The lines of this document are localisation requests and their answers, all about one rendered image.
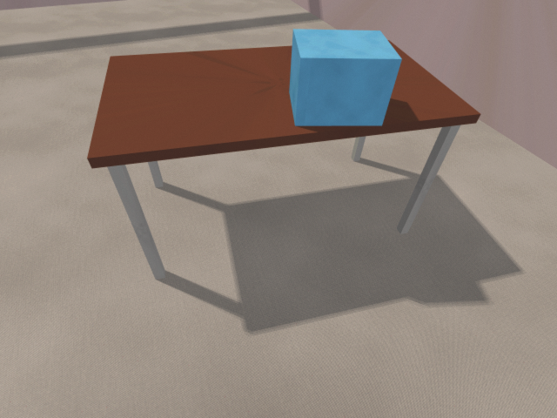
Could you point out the table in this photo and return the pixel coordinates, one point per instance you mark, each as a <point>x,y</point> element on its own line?
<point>186,104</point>

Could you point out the carton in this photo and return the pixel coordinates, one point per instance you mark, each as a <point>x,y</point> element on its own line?
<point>341,77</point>

